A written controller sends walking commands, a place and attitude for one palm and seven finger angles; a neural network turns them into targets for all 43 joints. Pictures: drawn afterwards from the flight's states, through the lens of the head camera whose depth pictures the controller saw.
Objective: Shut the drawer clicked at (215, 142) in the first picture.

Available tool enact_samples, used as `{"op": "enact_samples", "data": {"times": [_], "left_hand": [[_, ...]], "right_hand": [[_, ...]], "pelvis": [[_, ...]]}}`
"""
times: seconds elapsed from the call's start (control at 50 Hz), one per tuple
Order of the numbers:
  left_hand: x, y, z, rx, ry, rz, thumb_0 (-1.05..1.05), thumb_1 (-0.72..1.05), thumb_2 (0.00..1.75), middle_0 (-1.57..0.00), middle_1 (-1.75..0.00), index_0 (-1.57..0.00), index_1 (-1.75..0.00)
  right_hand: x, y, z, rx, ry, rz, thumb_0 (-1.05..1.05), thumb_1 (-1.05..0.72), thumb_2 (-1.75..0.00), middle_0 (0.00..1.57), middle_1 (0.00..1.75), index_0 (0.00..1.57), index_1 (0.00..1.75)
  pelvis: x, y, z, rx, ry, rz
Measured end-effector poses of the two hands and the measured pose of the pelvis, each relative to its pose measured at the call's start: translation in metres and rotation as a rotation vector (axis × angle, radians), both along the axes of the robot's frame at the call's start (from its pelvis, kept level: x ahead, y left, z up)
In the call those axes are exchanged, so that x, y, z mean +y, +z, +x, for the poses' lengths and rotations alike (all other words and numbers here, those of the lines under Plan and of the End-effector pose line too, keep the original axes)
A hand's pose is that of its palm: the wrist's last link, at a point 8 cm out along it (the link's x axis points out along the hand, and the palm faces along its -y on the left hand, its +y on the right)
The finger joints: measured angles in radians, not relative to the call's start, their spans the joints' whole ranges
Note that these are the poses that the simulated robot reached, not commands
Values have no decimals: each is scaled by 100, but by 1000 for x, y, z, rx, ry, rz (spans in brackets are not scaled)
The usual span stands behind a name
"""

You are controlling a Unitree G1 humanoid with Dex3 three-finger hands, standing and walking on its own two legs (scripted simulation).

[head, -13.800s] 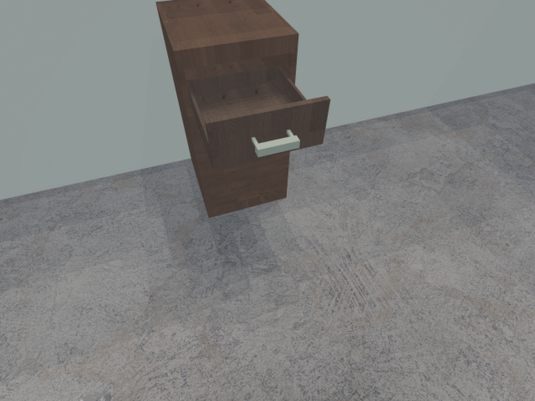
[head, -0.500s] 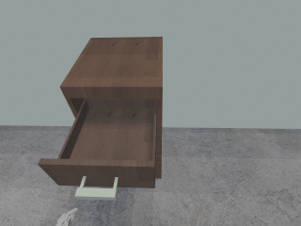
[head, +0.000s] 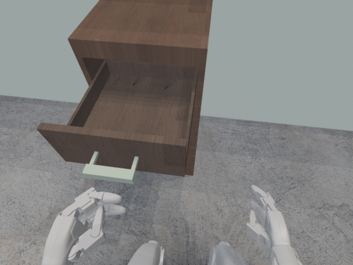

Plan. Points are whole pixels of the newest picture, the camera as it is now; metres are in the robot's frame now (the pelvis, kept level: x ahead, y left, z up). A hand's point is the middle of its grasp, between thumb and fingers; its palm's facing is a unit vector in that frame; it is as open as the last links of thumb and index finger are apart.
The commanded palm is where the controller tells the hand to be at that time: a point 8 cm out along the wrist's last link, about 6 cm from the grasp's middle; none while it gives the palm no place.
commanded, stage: raise the hand and make a fist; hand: left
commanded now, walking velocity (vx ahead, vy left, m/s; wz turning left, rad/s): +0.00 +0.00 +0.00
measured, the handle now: (112, 165) +0.34 +0.20 -0.01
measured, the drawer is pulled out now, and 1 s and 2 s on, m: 0.28 0.28 0.28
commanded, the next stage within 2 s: bring the fist close to the handle in 1.24 s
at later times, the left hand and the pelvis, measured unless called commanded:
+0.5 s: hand (92, 233) +0.17 +0.17 +0.07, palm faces -0.03 -1.00 -0.03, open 3.0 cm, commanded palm +0.12 +0.23 +0.08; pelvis +0.01 +0.02 +0.01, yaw -1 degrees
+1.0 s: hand (85, 233) +0.16 +0.17 +0.09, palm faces -0.01 -1.00 -0.02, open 3.2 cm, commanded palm +0.11 +0.23 +0.09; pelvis +0.03 +0.04 +0.02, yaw -1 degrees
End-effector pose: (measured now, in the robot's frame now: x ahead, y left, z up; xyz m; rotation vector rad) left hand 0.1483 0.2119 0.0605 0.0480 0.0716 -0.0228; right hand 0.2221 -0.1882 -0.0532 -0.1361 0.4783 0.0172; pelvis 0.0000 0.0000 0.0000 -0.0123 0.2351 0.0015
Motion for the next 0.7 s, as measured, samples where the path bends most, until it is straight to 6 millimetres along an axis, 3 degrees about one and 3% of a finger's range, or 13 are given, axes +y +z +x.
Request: {"op": "enact_samples", "data": {"times": [0.14,0.26,0.42,0.7], "left_hand": [[5,-2,7,57,-11,-10,1,90,89,-83,-99,-83,-98],[19,3,1,68,20,9,1,90,89,-95,-111,-95,-111],[13,13,-2,26,-8,-18,1,90,90,-111,-129,-111,-128],[16,28,-8,42,28,-21,1,90,90,-135,-155,-135,-155]], "right_hand": [[-16,-20,-50,157,-107,-20,1,-90,-90,21,30,20,30],[-41,-12,-65,169,-177,-88,2,-90,-90,20,30,20,30],[-42,13,-43,62,-168,-128,2,-90,-90,20,30,20,30],[12,31,2,-11,-55,-54,1,-90,-90,20,30,20,30]], "pelvis": [[1,4,0,4,-5,-2],[7,7,2,-1,-6,-7],[17,10,5,-4,-6,-14],[30,15,18,-15,-4,-26]]}}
